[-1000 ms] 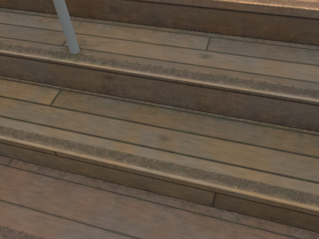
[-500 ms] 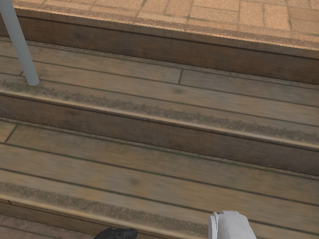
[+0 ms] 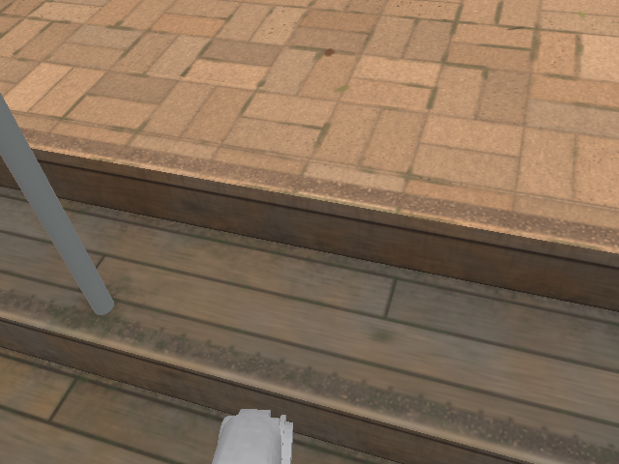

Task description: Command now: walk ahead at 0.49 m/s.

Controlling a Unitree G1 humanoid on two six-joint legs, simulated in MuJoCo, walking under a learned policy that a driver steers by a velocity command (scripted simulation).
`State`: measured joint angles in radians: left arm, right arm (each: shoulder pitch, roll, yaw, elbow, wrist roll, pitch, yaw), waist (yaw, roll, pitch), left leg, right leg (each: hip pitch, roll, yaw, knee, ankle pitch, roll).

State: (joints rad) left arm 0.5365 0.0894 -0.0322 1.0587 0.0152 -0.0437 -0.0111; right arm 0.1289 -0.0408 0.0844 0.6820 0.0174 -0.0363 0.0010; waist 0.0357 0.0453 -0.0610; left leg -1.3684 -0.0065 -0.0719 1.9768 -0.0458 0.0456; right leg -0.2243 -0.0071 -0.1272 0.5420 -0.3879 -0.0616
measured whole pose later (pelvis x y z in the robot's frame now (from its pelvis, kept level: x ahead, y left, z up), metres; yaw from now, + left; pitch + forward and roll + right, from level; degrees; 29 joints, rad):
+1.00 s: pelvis +0.58 -0.10 +0.30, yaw -26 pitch +4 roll +2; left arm 0.43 0.20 0.01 0.98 0.02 -0.02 -0.05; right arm 0.09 -0.17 0.02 0.69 -0.02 -0.14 0.03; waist -0.02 0.00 -0.11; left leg -0.97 0.04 -0.09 2.09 -0.11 0.12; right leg -0.39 0.11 0.02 0.66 -0.33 -0.12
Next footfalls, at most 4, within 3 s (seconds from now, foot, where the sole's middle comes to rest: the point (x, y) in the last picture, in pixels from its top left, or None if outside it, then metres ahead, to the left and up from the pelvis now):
0.18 left None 0.33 0.10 -0.62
0.76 right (442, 356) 0.60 -0.15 -0.46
1.26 left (446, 154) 0.97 -0.19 -0.31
1.84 right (554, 143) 1.00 -0.41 -0.31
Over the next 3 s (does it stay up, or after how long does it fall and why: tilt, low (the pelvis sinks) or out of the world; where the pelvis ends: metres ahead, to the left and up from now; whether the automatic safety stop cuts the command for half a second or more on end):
stays up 0.91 -0.26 0.46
